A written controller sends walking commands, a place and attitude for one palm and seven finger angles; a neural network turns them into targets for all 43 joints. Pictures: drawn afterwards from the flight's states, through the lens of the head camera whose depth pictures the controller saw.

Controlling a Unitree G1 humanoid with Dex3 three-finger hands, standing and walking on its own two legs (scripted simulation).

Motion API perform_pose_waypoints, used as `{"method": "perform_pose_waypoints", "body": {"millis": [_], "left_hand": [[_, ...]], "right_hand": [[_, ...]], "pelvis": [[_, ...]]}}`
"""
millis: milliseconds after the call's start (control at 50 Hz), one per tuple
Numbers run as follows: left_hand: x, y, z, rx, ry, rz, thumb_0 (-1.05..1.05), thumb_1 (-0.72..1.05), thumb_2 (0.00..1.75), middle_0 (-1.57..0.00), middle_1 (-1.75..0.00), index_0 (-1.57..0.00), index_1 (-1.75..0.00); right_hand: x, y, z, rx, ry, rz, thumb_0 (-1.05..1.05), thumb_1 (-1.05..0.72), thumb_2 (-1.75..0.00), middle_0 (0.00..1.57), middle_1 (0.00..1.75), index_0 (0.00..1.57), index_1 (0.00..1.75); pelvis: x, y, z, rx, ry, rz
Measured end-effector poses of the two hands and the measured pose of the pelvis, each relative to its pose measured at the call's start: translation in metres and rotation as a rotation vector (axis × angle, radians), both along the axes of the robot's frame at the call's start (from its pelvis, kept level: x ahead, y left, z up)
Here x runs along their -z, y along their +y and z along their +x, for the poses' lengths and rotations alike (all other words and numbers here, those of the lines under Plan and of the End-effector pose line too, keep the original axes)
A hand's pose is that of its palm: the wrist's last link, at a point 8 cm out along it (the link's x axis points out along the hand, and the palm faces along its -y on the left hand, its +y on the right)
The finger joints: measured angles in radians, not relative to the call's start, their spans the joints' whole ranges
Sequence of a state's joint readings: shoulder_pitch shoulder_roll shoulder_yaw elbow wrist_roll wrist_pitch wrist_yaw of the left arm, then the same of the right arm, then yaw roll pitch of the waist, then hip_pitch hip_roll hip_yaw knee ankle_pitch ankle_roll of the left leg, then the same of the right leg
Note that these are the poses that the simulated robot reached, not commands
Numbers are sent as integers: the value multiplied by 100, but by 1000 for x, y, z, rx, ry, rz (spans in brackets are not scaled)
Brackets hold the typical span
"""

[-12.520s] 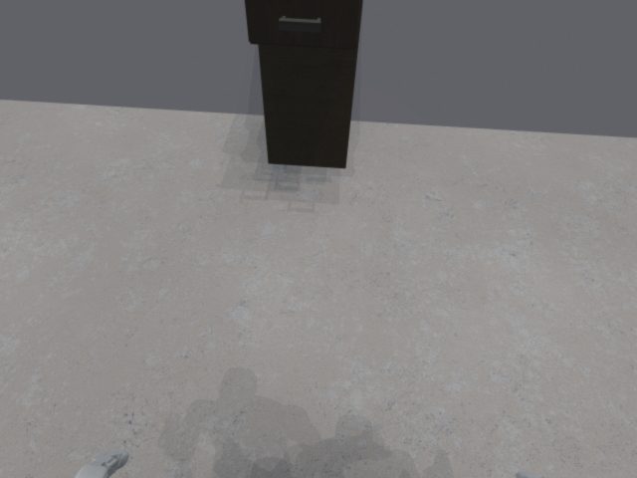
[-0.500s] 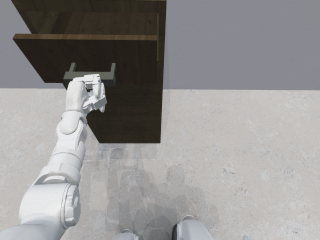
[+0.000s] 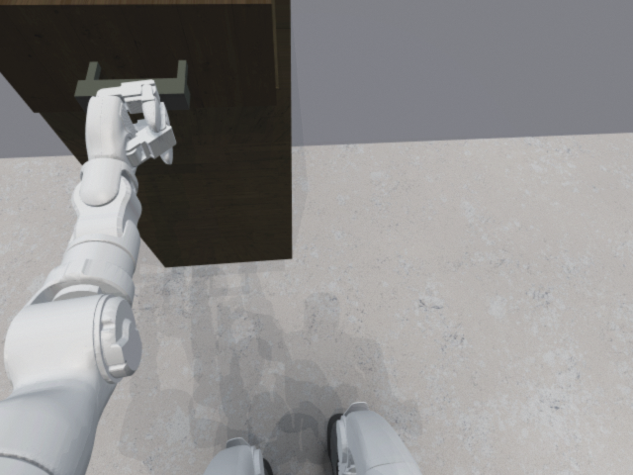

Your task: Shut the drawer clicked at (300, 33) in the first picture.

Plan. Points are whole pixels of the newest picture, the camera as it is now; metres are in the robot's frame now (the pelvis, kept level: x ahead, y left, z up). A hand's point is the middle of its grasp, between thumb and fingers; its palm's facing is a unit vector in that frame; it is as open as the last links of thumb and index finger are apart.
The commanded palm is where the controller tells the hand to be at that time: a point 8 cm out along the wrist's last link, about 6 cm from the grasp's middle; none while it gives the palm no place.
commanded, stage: push the drawer shut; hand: left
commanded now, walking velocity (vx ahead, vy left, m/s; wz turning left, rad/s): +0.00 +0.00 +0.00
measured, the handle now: (137, 82) +0.61 +0.16 +0.08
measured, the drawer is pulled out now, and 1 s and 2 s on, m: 0.04 0.00 0.00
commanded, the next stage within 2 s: pull the fist back off the drawer in 0.80 s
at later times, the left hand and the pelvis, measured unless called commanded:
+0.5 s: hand (161, 104) +0.57 +0.13 +0.07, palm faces -0.02 -1.00 -0.05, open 3.1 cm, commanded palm +0.57 +0.17 +0.08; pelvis +0.01 +0.01 -0.01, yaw +0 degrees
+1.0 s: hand (154, 99) +0.58 +0.14 +0.08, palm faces -0.02 -1.00 -0.05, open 3.4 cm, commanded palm +0.60 +0.16 +0.08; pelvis -0.02 +0.02 -0.02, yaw +1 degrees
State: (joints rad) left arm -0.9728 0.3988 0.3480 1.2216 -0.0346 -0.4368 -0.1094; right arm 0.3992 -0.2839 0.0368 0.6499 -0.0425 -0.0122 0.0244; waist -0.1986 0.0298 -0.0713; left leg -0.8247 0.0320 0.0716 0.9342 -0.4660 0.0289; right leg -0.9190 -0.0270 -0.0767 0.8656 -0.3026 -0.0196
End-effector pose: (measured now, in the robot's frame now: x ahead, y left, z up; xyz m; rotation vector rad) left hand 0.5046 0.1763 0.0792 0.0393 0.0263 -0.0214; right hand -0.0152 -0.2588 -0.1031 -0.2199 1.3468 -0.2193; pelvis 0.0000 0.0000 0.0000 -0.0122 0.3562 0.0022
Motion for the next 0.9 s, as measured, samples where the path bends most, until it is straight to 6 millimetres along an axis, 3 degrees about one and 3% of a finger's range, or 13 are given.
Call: {"method": "perform_pose_waypoints", "body": {"millis": [320,600,900], "left_hand": [[0,-2,43,-7,10,-1,6,80,89,-140,-160,-140,-160],[2,12,49,1,29,9,1,62,90,-140,-160,-140,-160],[0,17,53,4,36,12,3,54,91,-140,-160,-141,-160]], "right_hand": [[-3,10,-17,30,109,-2,0,-90,-90,21,30,20,30],[-5,16,-29,11,148,-18,0,-90,-90,21,30,20,30],[-6,24,-60,6,170,-42,0,-90,-90,21,30,20,30]], "pelvis": [[4,5,11,-2,59,-17],[10,9,3,-28,80,-38],[19,15,-14,-38,108,-52]]}}
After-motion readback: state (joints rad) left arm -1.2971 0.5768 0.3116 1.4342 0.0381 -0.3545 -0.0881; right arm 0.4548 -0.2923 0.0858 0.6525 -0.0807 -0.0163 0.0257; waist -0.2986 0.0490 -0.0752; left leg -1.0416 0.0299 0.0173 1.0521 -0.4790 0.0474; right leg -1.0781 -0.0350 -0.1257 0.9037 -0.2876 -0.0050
